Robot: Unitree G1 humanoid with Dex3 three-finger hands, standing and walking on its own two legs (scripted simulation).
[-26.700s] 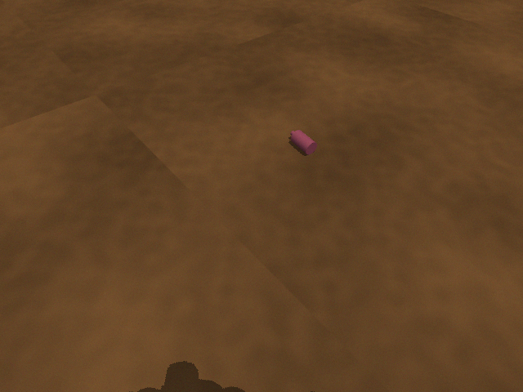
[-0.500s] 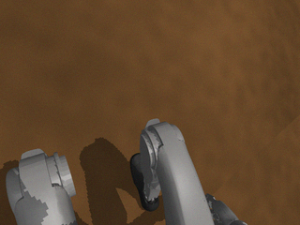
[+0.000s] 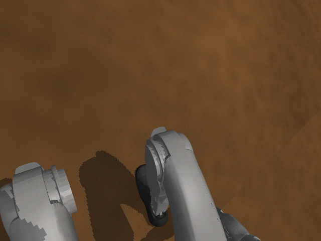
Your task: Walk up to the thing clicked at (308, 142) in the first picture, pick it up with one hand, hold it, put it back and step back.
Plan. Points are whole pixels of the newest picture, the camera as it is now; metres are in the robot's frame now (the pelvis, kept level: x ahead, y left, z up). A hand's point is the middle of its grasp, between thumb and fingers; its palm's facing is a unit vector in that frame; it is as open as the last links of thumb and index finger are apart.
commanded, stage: open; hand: left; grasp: from above
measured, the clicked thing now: out of the picture +0.43 +0.39 -0.26
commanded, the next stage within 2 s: withdraw in 0.74 s
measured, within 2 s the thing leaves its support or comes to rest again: neither
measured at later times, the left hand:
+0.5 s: hand out of the picture +0.44 +0.38 -0.21, palm faces -0.43 -0.14 -0.89, open 11.7 cm
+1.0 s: hand out of the picture +0.45 +0.38 -0.20, palm faces -0.40 -0.15 -0.90, open 13.5 cm
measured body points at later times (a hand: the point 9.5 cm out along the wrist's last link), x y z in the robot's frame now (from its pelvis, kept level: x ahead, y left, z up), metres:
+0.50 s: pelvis +0.00 +0.00 +0.00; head +0.26 +0.13 +0.34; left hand +0.46 +0.38 -0.16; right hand +0.07 -0.27 -0.06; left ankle +0.06 +0.12 -0.27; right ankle +0.12 -0.15 -0.26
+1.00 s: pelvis +0.00 +0.00 +0.00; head +0.26 +0.14 +0.34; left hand +0.46 +0.39 -0.15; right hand +0.08 -0.26 -0.06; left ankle +0.06 +0.12 -0.27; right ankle +0.12 -0.15 -0.26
